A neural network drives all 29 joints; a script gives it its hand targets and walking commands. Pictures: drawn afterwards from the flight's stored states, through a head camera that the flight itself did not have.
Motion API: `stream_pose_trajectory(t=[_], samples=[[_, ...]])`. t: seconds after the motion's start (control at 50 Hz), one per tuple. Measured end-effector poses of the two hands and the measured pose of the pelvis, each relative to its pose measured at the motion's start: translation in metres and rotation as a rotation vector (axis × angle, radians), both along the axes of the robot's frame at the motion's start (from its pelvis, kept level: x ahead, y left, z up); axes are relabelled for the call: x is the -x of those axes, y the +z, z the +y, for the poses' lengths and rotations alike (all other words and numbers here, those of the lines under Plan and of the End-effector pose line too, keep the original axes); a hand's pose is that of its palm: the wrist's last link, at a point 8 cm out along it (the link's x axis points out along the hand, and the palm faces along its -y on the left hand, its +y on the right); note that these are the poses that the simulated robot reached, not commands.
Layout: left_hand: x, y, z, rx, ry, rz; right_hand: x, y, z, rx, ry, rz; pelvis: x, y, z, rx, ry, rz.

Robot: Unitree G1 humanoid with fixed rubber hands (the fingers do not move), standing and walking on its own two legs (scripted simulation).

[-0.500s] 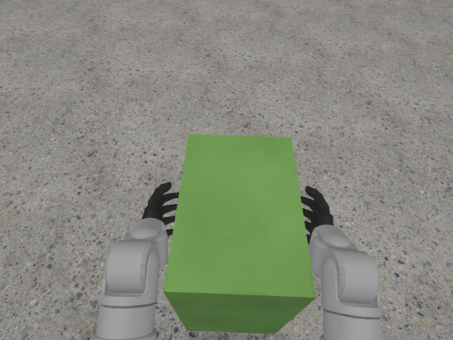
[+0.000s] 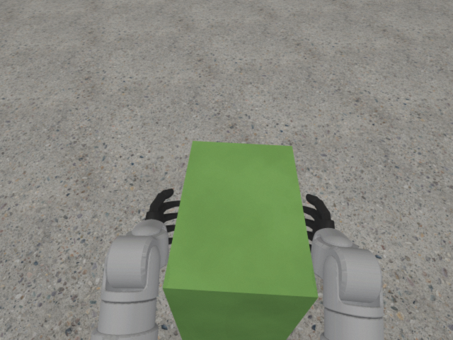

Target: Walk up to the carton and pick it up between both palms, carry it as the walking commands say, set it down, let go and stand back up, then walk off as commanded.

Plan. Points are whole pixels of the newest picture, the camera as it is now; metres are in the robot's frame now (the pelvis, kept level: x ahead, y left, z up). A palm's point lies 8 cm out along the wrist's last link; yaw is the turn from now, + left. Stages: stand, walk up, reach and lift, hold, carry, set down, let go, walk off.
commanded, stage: carry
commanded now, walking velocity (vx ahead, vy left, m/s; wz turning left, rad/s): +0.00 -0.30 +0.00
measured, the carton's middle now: (236, 250) +0.29 -0.01 +0.00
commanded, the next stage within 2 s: none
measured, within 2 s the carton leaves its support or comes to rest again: neither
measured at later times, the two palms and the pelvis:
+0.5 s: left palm (273, 258) +0.24 -0.06 +0.08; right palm out of the picture +0.24 -0.33 +0.07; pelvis -0.05 -0.19 -0.01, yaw -1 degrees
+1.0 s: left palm (407, 305) +0.17 -0.23 +0.08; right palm out of the picture +0.18 -0.50 +0.08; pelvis -0.10 -0.38 +0.00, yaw -1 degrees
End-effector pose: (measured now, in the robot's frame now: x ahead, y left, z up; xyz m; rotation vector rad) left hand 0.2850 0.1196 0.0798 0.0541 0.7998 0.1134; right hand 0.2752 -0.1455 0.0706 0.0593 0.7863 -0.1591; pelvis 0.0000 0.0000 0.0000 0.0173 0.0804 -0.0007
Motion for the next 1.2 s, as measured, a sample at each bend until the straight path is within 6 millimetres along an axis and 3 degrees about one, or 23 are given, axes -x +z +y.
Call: stream_pose_trajectory(t=[0.16,0.28,0.36,0.44,0.52,0.58,0.78,0.9,0.98,1.06,1.12,1.2], samples=[[0.016,-0.010,-0.033,0.063,0.039,-0.070,0.005,0.008,-0.033,0.059,0.033,-0.069,0.014,-0.016,-0.047,0.029,0.006,0.005],[0.039,-0.016,-0.066,0.063,0.054,0.006,0.022,0.003,-0.066,0.080,0.071,0.009,0.025,-0.003,-0.086,0.031,-0.009,-0.004],[0.042,-0.008,-0.099,0.061,0.053,-0.008,0.029,0.007,-0.099,0.069,0.061,-0.004,0.035,0.002,-0.117,0.052,-0.017,0.006],[0.042,0.000,-0.144,0.051,0.047,-0.053,0.032,0.010,-0.145,0.051,0.043,-0.050,0.043,-0.002,-0.159,0.058,-0.024,0.015],[0.046,-0.003,-0.195,0.010,0.007,-0.048,0.043,-0.001,-0.195,0.010,0.004,-0.046,0.050,-0.007,-0.198,0.045,-0.008,0.011],[0.054,-0.005,-0.222,-0.003,-0.009,-0.006,0.056,-0.005,-0.222,-0.001,-0.006,-0.004,0.057,-0.002,-0.220,0.010,0.004,0.005],[0.082,-0.012,-0.271,0.067,0.046,-0.068,0.069,0.007,-0.271,0.070,0.047,-0.065,0.078,-0.014,-0.288,0.029,0.017,0.001],[0.108,-0.012,-0.305,0.067,0.075,0.001,0.085,0.007,-0.305,0.084,0.094,0.004,0.090,0.000,-0.331,0.047,0.005,-0.010],[0.110,-0.004,-0.341,0.063,0.081,-0.028,0.090,0.011,-0.341,0.069,0.085,-0.024,0.101,0.002,-0.367,0.062,-0.005,-0.002],[0.109,-0.001,-0.392,0.049,0.068,-0.071,0.095,0.008,-0.392,0.044,0.059,-0.066,0.109,-0.008,-0.411,0.061,-0.010,-0.003],[0.114,-0.005,-0.430,0.018,0.026,-0.039,0.107,-0.002,-0.430,0.015,0.020,-0.035,0.117,-0.007,-0.437,0.037,0.005,-0.004],[0.125,-0.007,-0.466,0.007,-0.001,0.000,0.126,-0.005,-0.466,0.006,-0.003,0.003,0.128,-0.002,-0.465,0.003,0.017,-0.010]])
